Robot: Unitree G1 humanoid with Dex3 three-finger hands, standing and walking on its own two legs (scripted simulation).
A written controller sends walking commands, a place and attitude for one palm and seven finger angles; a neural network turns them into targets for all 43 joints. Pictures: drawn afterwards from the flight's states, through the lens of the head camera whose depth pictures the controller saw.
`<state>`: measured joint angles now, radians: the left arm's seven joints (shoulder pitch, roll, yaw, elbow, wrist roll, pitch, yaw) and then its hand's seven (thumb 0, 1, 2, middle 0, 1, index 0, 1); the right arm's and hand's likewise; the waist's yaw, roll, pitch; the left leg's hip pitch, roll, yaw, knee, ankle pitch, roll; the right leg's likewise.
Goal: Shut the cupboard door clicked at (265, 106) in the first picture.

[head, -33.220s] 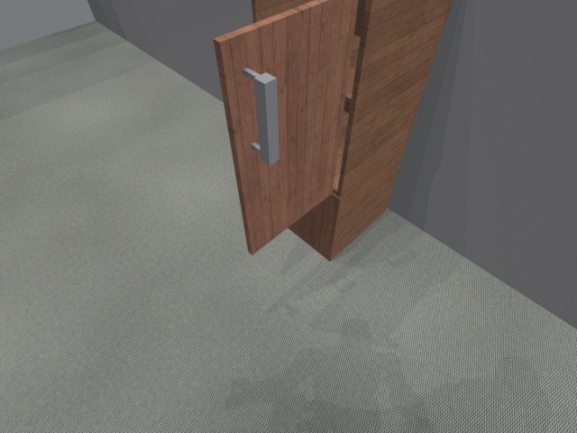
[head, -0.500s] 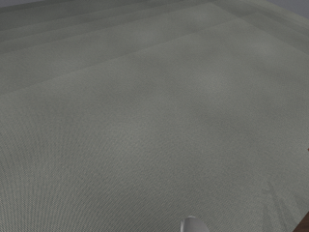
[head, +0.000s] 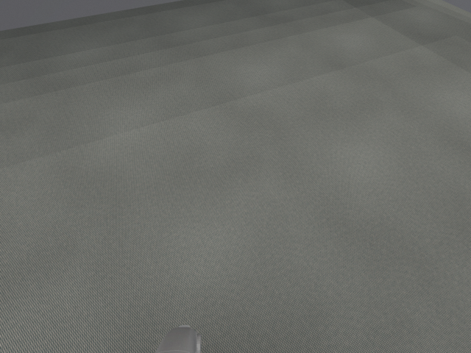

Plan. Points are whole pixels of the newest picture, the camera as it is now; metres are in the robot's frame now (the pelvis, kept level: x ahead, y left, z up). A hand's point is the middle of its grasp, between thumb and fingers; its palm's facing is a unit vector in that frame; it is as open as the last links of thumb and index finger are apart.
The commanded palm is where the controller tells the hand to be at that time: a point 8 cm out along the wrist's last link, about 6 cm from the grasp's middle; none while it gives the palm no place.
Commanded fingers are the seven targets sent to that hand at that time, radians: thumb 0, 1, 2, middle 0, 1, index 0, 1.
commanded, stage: walk to a spot facing it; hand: left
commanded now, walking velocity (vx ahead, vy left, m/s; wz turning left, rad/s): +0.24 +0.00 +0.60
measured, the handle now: out of the picture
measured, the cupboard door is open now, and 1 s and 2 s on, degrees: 52 52 52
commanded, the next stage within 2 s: turn to face it in 0.10 s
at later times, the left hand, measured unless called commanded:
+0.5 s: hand (116, 319) +0.21 +0.25 -0.18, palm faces +0.12 -0.98 -0.17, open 7.4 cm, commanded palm none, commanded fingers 0.00 0.90 0.90 -0.20 -0.30 -0.20 -0.30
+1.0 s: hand (131, 256) +0.35 +0.25 -0.19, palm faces -0.20 -0.96 -0.20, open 7.4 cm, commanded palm none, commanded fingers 0.00 0.90 0.90 -0.20 -0.30 -0.20 -0.30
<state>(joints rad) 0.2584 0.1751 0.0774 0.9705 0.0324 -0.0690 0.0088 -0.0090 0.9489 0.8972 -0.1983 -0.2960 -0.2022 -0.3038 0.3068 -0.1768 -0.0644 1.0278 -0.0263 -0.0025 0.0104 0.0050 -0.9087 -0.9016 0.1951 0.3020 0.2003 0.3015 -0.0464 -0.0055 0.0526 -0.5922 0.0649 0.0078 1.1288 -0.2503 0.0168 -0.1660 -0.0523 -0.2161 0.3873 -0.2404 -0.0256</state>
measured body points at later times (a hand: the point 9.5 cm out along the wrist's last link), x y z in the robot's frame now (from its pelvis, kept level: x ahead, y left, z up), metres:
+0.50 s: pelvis +0.18 +0.07 -0.01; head +0.21 +0.09 +0.44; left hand +0.21 +0.30 -0.17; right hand +0.31 -0.15 -0.14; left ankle +0.21 +0.13 -0.74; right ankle +0.21 -0.09 -0.69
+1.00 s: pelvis +0.26 +0.07 -0.01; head +0.31 +0.08 +0.44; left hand +0.36 +0.30 -0.17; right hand +0.28 -0.20 -0.14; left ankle +0.30 +0.19 -0.73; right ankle +0.22 -0.07 -0.74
